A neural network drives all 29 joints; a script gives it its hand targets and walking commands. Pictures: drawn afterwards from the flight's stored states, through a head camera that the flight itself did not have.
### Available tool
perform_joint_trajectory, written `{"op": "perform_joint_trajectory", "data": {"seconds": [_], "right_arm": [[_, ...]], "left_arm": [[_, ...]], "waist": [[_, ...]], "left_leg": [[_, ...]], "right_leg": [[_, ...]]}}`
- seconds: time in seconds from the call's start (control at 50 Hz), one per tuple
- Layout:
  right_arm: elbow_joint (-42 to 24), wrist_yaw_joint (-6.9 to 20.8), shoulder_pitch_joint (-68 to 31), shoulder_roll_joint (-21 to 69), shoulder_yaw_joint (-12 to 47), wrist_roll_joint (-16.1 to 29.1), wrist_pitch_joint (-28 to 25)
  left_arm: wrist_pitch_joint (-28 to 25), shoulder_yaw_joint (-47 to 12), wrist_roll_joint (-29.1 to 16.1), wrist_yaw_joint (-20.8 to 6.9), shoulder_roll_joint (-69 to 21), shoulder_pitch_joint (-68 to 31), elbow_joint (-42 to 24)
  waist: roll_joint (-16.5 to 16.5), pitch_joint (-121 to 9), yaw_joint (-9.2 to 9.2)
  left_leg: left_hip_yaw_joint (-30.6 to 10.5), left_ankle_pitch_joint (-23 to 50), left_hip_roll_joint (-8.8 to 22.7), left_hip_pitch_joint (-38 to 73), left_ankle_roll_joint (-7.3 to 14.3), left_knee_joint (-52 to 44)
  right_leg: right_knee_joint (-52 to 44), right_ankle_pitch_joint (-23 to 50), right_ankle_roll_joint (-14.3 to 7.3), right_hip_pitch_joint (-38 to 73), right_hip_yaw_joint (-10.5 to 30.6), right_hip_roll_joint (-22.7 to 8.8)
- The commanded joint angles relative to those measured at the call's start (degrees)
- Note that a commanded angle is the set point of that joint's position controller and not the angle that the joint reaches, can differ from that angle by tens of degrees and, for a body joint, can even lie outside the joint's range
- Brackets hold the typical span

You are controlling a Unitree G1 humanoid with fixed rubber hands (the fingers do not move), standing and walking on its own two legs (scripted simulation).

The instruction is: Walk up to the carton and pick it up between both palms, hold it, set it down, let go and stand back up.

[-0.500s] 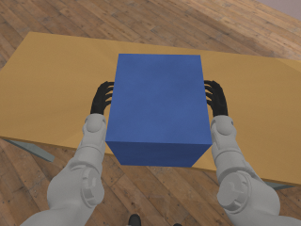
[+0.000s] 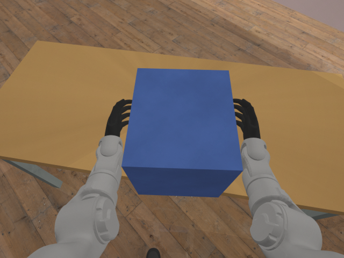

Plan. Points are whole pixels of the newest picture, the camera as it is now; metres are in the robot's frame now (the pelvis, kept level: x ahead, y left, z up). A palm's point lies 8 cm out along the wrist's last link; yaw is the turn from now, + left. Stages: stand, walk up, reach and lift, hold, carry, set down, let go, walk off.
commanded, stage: reach and lift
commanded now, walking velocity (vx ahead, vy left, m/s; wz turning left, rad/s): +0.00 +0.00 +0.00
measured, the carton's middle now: (180, 136) +0.42 +0.01 -0.06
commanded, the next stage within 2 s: none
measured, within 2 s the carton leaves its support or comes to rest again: leaves its support in 0.30 s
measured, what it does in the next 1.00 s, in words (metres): stands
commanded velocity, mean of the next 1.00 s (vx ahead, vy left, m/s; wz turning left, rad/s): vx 0.00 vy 0.00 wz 0.00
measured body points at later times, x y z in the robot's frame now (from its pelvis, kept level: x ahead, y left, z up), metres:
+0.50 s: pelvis -0.02 +0.00 +0.00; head +0.04 +0.01 +0.45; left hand +0.40 +0.17 +0.03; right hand +0.39 -0.17 +0.04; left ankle +0.01 +0.12 -0.74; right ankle -0.03 -0.12 -0.74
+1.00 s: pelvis -0.01 +0.00 +0.01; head +0.00 +0.01 +0.46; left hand +0.39 +0.17 +0.08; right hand +0.39 -0.16 +0.09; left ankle +0.01 +0.12 -0.74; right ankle -0.03 -0.12 -0.74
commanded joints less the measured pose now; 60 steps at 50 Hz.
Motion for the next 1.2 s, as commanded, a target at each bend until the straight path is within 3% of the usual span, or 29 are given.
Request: {"op": "perform_joint_trajectory", "data": {"seconds": [0.0,0.3,0.46,0.62,0.64,0.66,0.68,0.86,1.0,1.02,1.04,1.18], "right_arm": [[1.49,6.02,-24.79,30.82,17.42,-3.64,-3.47],[-0.36,5.54,-28.13,30.96,23.38,0.89,-2.18],[-1.66,5.32,-27.95,31.2,26.38,4.29,1.2],[-5.05,4.97,-27.44,31.72,30.53,8.6,4.58],[-9.18,5.26,-30.32,33.3,34.73,9.41,4.06],[-8.61,5.14,-29.66,34.22,35.82,10.41,4.55],[-8.66,5.08,-29.12,34.47,37.0,11.58,5.28],[-12.71,4.04,-26.23,33.79,42.83,20.75,12.05],[-20.43,3.15,-26.24,33.42,47.64,26.31,16.67],[-18.43,3.0,-24.17,31.5,46.01,26.02,18.15],[-19.16,2.91,-23.64,30.5,45.82,26.34,18.94],[-31.88,1.78,-24.98,30.71,51.62,30.58,21.55]], "left_arm": [[-3.38,-13.6,1.22,-4.23,-31.15,-31.82,-3.18],[-4.17,-17.61,-3.52,-4.14,-31.26,-35.21,-3.46],[-1.89,-18.89,-5.37,-4.78,-31.26,-35.48,-4.77],[1.27,-21.84,-7.39,-5.11,-33.07,-35.35,-9.58],[0.7,-23.97,-8.92,-5.13,-33.36,-35.59,-8.72],[0.59,-25.37,-9.57,-5.01,-34.36,-36.07,-9.94],[0.84,-26.22,-10.42,-4.56,-34.56,-35.72,-11.33],[7.02,-31.68,-12.39,-4.38,-38.51,-34.56,-22.19],[14.96,-34.25,-12.28,-5.01,-40.62,-31.28,-32.38],[16.65,-32.11,-11.2,-4.91,-39.07,-30.64,-33.09],[18.25,-31.31,-10.5,-5.07,-38.54,-29.34,-34.27],[26.86,-33.75,-10.05,-5.76,-38.38,-24.59,-46.84]], "waist": [[2.96,-35.75,-0.62],[2.56,-35.95,0.32],[1.85,-31.92,0.46],[1.87,-29.94,-0.13],[0.2,-33.48,1.83],[0.69,-33.27,0.67],[2.06,-32.23,0.86],[3.24,-27.38,-1.2],[2.11,-24.97,-0.82],[2.54,-21.73,-1.76],[2.08,-20.71,-1.53],[0.11,-22.98,-0.77]], "left_leg": [[2.1,23.22,-0.4,20.59,-3.48,3.8],[2.08,16.71,-0.84,19.65,-3.18,2.55],[2.15,12.44,-1.15,20.42,-2.42,1.03],[1.66,13.41,-1.48,24.59,-2.56,0.66],[2.12,14.56,-1.43,23.89,-2.1,-0.13],[1.53,15.6,-1.39,24.35,-2.33,-0.08],[1.11,16.16,-1.88,23.54,-2.71,0.26],[-1.34,19.23,-2.14,31.66,-3.35,0.75],[-1.93,21.45,-3.04,34.54,-3.17,0.74],[-1.83,19.95,-2.93,34.17,-3.23,0.4],[-1.74,19.42,-2.98,34.42,-3.07,-0.01],[-1.7,21.59,-4.2,36.23,-2.55,0.08]], "right_leg": [[3.24,26.78,1.24,12.45,-1.75,0.51],[2.71,22.07,1.14,14.14,-0.6,0.66],[1.53,17.56,1.09,14.77,0.1,0.53],[0.27,16.25,0.97,15.37,0.29,0.9],[-0.29,16.54,0.78,16.17,1.58,0.68],[0.0,17.55,0.67,17.22,1.74,0.75],[0.07,17.91,0.46,18.41,2.02,0.54],[-2.61,12.51,-0.2,14.54,2.29,1.38],[-3.01,14.59,0.64,17.8,2.26,2.26],[-3.5,14.51,1.03,17.93,2.32,1.95],[-3.55,14.71,1.32,18.73,2.15,2.06],[-2.3,22.02,3.09,25.18,2.16,2.53]]}}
